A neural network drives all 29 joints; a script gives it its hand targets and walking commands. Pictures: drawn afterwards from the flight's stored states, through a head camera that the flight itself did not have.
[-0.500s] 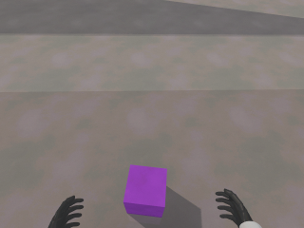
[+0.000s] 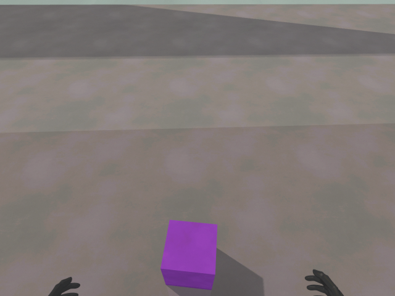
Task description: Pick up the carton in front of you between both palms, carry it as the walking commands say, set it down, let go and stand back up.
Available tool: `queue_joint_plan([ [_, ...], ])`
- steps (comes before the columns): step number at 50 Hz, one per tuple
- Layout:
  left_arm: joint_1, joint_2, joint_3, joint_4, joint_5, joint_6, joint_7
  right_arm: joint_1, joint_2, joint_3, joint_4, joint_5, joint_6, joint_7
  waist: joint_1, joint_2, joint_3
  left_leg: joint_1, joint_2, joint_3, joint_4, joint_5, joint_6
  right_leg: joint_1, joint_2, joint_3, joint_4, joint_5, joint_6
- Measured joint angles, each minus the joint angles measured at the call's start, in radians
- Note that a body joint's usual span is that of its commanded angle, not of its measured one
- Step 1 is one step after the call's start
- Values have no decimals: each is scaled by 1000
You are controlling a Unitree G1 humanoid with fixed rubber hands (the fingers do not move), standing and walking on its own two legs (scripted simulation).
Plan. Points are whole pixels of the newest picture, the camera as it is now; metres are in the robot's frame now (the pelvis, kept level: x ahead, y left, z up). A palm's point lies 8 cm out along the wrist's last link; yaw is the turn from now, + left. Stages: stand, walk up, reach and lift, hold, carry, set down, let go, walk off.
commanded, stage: stand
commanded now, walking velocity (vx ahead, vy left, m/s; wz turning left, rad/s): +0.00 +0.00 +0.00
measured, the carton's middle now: (190, 255) +0.42 +0.01 -0.64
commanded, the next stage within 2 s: none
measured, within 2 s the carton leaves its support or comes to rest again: neither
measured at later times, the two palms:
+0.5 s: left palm out of the picture +0.12 +0.30 -0.09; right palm out of the picture +0.13 -0.28 -0.09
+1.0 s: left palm out of the picture +0.08 +0.31 -0.09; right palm out of the picture +0.10 -0.29 -0.10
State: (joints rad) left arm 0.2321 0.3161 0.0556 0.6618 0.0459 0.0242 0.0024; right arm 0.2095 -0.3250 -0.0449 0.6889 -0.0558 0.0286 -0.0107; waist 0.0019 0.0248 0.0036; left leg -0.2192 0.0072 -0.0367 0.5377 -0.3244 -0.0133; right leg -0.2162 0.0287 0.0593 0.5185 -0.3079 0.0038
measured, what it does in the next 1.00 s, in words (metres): stands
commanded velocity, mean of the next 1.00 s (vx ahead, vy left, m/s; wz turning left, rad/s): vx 0.00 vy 0.00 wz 0.00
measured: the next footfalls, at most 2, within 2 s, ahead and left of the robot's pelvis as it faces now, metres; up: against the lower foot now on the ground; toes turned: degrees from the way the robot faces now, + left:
none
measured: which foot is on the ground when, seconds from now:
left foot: down 0.00-1.00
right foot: down 0.00-1.00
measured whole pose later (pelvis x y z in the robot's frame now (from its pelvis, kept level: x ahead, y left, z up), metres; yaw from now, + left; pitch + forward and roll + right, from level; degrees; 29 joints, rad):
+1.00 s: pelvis +0.00 +0.01 +0.01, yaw +1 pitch -2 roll +0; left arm 0.16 0.36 0.02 0.95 0.02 0.01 0.02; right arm 0.13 -0.38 -0.01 0.99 -0.03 -0.01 -0.02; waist 0.00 0.02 0.03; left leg -0.11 -0.01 -0.04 0.40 -0.25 0.00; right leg -0.11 0.00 0.06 0.38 -0.24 0.02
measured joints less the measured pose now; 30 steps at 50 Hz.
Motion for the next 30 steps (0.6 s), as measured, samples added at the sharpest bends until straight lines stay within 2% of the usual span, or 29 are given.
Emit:
queue_joint_plan([
  [11,-30,19,-19,99,-9,-8,15,-30,-26,21,123,5,-25,-13,-4,-1,6,33,-11,1,-26,0,9,35,-12,1,-27,-2,8],
  [30,-65,30,-34,213,-18,-13,18,-67,-40,32,224,17,-37,-19,-2,-10,12,80,-20,-3,-93,35,18,87,-25,-3,-100,33,16],
])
